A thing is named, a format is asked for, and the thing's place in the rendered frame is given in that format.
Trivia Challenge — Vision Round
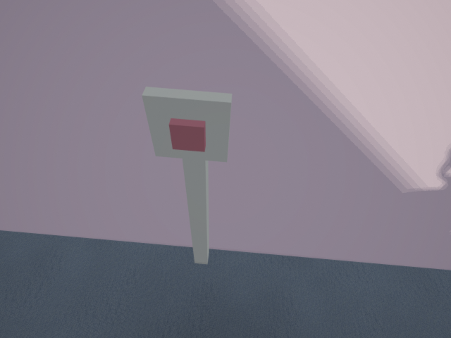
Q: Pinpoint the button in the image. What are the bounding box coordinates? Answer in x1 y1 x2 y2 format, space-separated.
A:
169 118 206 152

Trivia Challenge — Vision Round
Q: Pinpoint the panel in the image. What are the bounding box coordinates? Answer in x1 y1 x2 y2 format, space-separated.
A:
142 87 232 264

